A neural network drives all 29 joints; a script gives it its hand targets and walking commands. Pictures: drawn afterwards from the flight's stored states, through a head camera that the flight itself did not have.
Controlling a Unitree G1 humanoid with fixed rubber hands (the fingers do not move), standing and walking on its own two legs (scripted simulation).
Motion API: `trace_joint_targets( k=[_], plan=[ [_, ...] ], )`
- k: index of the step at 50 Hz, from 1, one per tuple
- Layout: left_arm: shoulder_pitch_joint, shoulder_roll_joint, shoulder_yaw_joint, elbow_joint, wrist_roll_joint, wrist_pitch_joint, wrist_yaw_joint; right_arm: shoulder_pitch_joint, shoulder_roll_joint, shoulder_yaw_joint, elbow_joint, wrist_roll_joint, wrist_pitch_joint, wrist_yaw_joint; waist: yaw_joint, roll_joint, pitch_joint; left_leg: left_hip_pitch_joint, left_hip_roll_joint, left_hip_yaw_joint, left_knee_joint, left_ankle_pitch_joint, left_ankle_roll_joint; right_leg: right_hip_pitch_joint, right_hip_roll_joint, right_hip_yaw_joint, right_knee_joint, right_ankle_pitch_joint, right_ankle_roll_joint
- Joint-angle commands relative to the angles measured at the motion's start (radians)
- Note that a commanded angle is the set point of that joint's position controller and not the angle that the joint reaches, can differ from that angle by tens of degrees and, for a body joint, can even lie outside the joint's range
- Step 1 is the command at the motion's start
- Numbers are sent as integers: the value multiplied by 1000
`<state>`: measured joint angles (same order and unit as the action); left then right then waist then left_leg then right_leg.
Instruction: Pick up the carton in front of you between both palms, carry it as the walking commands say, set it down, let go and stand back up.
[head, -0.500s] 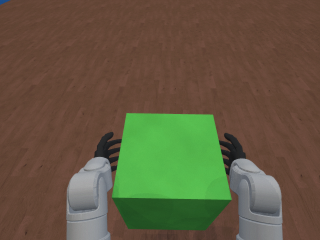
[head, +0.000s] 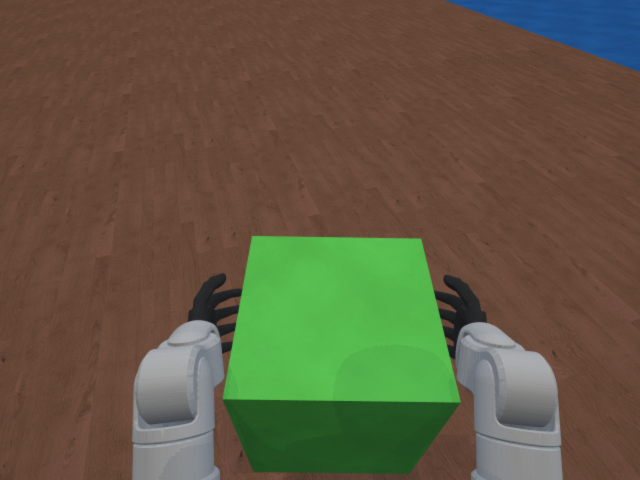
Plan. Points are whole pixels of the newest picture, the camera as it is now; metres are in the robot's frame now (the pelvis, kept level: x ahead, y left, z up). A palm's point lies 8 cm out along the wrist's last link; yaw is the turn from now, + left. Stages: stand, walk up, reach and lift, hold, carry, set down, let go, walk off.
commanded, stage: carry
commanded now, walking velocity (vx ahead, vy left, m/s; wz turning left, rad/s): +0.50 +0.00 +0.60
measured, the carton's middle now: (334, 359) +0.28 +0.00 +0.03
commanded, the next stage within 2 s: none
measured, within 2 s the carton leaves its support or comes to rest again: neither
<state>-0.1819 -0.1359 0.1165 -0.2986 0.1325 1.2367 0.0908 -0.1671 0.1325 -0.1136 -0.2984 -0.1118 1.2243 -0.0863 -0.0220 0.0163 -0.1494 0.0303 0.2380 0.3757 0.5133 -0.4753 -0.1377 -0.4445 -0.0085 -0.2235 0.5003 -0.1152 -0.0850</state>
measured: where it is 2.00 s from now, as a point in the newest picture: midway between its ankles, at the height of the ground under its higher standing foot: (268, 252)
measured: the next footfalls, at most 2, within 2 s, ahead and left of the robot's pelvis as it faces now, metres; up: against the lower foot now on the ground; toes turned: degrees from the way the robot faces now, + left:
left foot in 0.52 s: +0.49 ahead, +0.12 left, +0.00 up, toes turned +18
right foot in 1.06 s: +0.90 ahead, +0.03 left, +0.00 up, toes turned +5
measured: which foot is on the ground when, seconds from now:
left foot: down 0.00-0.02, up 0.04-0.50, down 0.52-1.00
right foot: down 0.00-0.54, up 0.56-1.00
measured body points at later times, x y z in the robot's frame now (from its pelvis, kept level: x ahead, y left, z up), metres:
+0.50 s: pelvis +0.31 +0.02 +0.00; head +0.29 +0.01 +0.45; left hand +0.56 +0.21 +0.10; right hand +0.60 -0.09 +0.09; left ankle +0.45 +0.12 -0.71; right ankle +0.11 -0.08 -0.72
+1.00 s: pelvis +0.64 +0.08 +0.01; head +0.63 +0.08 +0.46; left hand +0.87 +0.30 +0.10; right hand +0.95 +0.00 +0.11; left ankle +0.45 +0.11 -0.72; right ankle +0.84 -0.01 -0.69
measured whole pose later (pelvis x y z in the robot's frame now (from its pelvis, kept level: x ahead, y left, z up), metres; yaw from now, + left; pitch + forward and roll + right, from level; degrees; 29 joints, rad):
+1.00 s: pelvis +0.64 +0.08 +0.01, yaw +15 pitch +4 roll -1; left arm -0.16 -0.13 0.11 -0.39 0.11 1.21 0.10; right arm -0.16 0.13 -0.10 -0.37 -0.11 1.20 -0.08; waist 0.00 0.00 -0.10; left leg 0.11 -0.02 0.07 0.17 -0.35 0.04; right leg -0.61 -0.08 -0.15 0.54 0.01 0.02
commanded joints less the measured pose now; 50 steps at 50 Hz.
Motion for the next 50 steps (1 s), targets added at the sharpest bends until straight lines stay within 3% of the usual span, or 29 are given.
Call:
trace_joint_targets(
  k=[1,2,3,4,5,6,8,10,14,18,20,22,24,25,26,27,28,29,31,32,34,38,42,48,50],
  plan=[
    [-424,-855,-682,26,-387,-7,-258,-511,855,707,-58,415,16,264,57,-187,-285,-542,-90,-56,643,323,-8,738,-295,570,-166,-66,-181],
    [-427,-881,-690,19,-401,-15,-261,-510,869,706,-51,419,12,268,55,-228,-266,-742,-147,-186,785,-28,2,789,-380,734,-257,85,-224],
    [-455,-910,-701,-12,-418,-23,-263,-526,902,717,-46,427,2,273,52,-159,-234,-775,-104,-284,842,-38,48,742,-373,629,-237,234,-198],
    [-470,-944,-709,-26,-427,-35,-264,-538,928,721,-54,433,-9,277,49,-80,-225,-758,-78,-325,825,-6,83,666,-358,527,-208,296,-165],
    [-484,-969,-716,-44,-431,-46,-264,-538,950,731,-52,436,-20,278,41,-18,-216,-714,-57,-355,733,58,108,584,-340,434,-219,267,-111],
    [-485,-983,-718,-53,-433,-56,-265,-531,960,738,-57,436,-31,276,35,-48,-218,-672,-52,-364,663,110,124,529,-326,367,-243,187,-64],
    [-450,-990,-717,-52,-434,-67,-266,-500,980,752,-58,430,-47,268,34,-115,-227,-657,-72,-342,613,208,139,509,-303,276,-286,115,-32],
    [-404,-981,-717,-52,-435,-74,-272,-466,973,760,-74,416,-57,258,34,-142,-210,-705,-82,-323,545,268,136,534,-295,210,-315,112,-28],
    [-396,-932,-715,-93,-438,-69,-273,-453,931,760,-120,407,-52,247,37,-134,-135,-793,-103,-284,381,363,127,593,-286,118,-333,195,-26],
    [-394,-863,-703,-107,-430,-39,-263,-437,864,739,-125,403,-18,242,38,-121,-43,-728,-153,-211,163,475,152,564,-256,8,-338,266,2],
    [-395,-836,-694,-94,-424,-21,-259,-437,836,728,-112,400,1,243,36,-128,-4,-680,-183,-167,77,506,178,575,-257,-39,-327,362,19],
    [-400,-820,-687,-83,-418,-7,-256,-448,820,718,-99,403,16,244,30,-161,-2,-600,-228,-135,32,511,211,610,-263,-85,-245,642,41],
    [-414,-815,-682,-82,-419,3,-258,-458,818,710,-82,401,24,247,19,-216,-77,-430,-300,-89,33,461,226,629,-259,-127,-38,914,71],
    [-432,-819,-685,-85,-422,5,-261,-464,823,706,-75,398,24,248,1,-211,-140,-267,-335,-70,-25,451,233,580,-247,-150,151,931,90],
    [-468,-816,-692,-86,-426,5,-266,-484,837,702,-70,394,25,250,-24,-148,-198,-74,-318,-128,-89,417,237,448,-219,-139,383,743,117],
    [-500,-843,-708,-88,-434,10,-266,-499,837,694,-47,387,23,255,-9,66,-283,250,-12,-593,-26,470,391,68,-147,-44,672,201,169],
    [-470,-839,-692,-70,-427,9,-268,-470,869,700,-3,398,18,261,-4,178,-326,320,123,-955,-197,463,512,-156,5,84,906,-396,191],
    [-473,-869,-699,-39,-422,-1,-268,-470,884,705,-13,414,10,264,-8,110,-274,273,109,-884,-239,570,499,-238,-39,206,964,-368,161],
    [-500,-935,-713,-41,-425,-23,-272,-504,954,715,-25,419,-13,267,3,-13,-227,105,73,-680,-214,686,397,-200,-125,241,814,-270,116],
    [-500,-961,-719,-38,-427,-35,-273,-516,976,721,-34,422,-22,269,14,-20,-224,24,43,-610,-245,598,355,-146,-144,245,724,-228,111],
    [-476,-990,-731,-36,-431,-55,-271,-499,996,725,-41,424,-38,271,19,33,-234,-38,1,-507,-302,489,325,-98,-145,206,610,-159,119],
    [-443,-989,-758,-57,-434,-77,-264,-428,981,713,-43,409,-57,274,13,69,-183,26,-13,-450,-354,555,320,-200,-143,148,398,-69,155],
    [-460,-946,-774,-119,-450,-74,-256,-412,931,702,-91,402,-57,267,7,90,-133,114,-39,-400,-339,680,292,-276,-121,117,254,42,160],
    [-444,-857,-747,-127,-439,-22,-247,-392,842,677,-97,385,-15,252,-2,115,-37,136,-36,-352,-310,860,274,-214,-56,51,43,135,103],
    [-441,-844,-733,-111,-433,-8,-247,-406,832,678,-96,387,-1,252,3,140,-39,126,-42,-311,-255,1035,241,-72,-19,20,-47,158,77]
  ],
)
